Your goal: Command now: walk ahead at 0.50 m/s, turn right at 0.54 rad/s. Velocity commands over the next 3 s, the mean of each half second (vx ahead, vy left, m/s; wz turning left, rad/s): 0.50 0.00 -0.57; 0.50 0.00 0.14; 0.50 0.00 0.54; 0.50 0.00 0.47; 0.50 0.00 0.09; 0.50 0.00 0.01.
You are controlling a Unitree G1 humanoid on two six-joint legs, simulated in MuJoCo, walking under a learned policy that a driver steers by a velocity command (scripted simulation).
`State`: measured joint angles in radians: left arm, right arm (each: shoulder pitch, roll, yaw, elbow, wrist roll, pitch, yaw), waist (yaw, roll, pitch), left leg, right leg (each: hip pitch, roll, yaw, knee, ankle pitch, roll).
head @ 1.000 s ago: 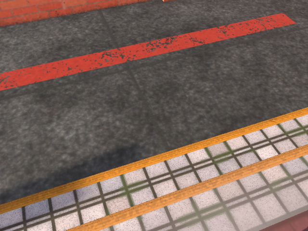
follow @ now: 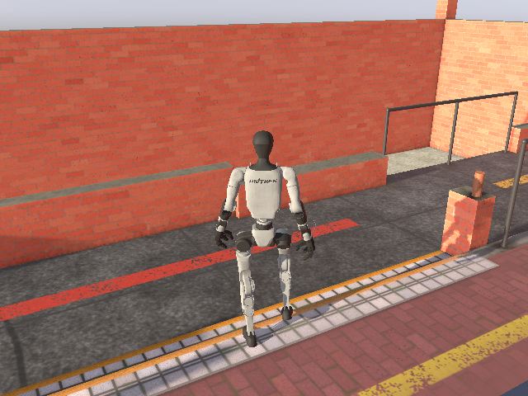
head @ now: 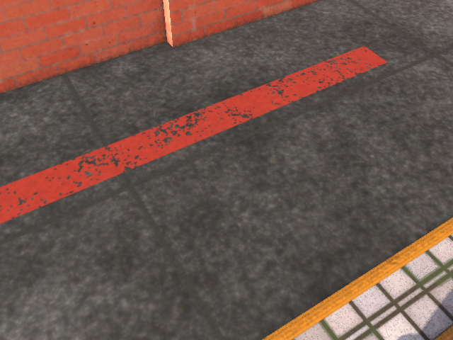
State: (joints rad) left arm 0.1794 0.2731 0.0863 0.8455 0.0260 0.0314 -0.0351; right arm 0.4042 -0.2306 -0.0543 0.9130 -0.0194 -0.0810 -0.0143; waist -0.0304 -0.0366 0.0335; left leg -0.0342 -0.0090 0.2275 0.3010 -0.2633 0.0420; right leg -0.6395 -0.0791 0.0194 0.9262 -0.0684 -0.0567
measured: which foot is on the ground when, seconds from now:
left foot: down 0.00-0.24, up 0.26-0.58, down 0.60-0.92, up 0.94-1.00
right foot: up 0.00-0.18, down 0.20-0.60, up 0.62-0.88, down 0.90-1.00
